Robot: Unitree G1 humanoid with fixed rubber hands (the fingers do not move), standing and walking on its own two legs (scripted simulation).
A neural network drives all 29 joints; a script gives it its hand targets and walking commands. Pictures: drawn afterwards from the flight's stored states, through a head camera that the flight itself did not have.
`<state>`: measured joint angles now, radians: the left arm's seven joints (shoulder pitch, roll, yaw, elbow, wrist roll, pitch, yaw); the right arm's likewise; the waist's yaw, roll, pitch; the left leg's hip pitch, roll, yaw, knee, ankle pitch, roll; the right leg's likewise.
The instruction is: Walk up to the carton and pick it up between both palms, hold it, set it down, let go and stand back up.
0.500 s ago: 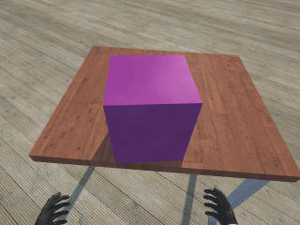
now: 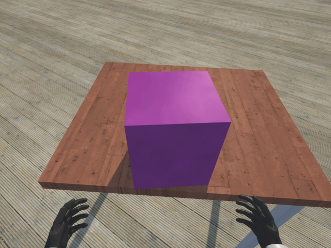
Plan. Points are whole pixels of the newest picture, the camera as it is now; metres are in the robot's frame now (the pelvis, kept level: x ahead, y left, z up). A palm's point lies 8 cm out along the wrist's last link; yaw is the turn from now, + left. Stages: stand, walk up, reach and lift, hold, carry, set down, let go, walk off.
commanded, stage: reach and lift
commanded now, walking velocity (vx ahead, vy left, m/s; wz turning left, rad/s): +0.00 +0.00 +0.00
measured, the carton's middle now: (170, 131) +0.41 +0.03 +0.08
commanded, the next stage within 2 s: none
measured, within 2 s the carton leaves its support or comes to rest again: neither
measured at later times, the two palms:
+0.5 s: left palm (69, 197) +0.21 +0.23 +0.07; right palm (270, 204) +0.23 -0.19 +0.06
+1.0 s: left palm (71, 157) +0.27 +0.23 +0.12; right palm (268, 162) +0.30 -0.19 +0.11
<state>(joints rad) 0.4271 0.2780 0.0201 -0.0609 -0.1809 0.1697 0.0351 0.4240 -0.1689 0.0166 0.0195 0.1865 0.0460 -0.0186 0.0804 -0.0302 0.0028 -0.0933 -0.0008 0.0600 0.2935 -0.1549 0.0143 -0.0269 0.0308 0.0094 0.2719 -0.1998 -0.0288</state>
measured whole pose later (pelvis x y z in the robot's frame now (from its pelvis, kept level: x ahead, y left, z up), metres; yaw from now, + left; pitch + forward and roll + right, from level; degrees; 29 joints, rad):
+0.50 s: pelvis -0.01 -0.01 +0.00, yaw -1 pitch -4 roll +0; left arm 0.18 0.25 0.06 -0.17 -0.22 0.32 0.06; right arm 0.22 -0.21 0.00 -0.08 0.29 0.18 -0.08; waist 0.07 -0.02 0.01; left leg -0.08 0.00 0.07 0.30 -0.15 0.01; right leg -0.03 0.04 0.02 0.31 -0.21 -0.03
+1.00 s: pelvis -0.02 -0.01 +0.00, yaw -1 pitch -2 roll +0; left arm -0.17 0.28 0.19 -0.13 -0.22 0.63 0.03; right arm -0.18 -0.29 0.03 0.01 0.39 0.39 -0.15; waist 0.05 -0.03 0.00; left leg -0.14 0.02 0.07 0.31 -0.14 0.00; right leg -0.10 0.05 0.02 0.33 -0.20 -0.04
